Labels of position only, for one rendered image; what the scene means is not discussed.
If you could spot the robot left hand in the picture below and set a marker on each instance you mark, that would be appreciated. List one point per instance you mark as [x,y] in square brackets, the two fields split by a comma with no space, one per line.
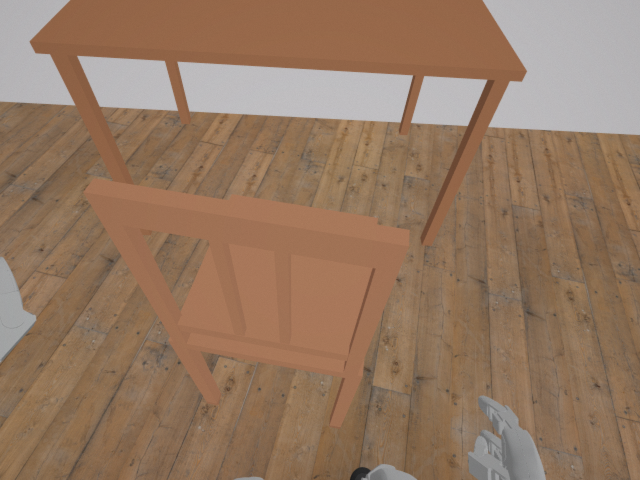
[15,322]

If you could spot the table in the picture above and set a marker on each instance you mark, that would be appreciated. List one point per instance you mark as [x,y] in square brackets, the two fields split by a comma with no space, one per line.
[438,38]

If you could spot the chair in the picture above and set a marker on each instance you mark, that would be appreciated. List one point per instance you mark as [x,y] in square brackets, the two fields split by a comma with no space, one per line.
[281,284]

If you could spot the robot right shin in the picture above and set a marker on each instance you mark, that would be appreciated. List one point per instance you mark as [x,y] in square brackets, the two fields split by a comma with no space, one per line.
[381,466]

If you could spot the robot right hand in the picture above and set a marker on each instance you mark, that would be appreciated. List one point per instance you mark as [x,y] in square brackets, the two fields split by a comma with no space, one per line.
[513,457]

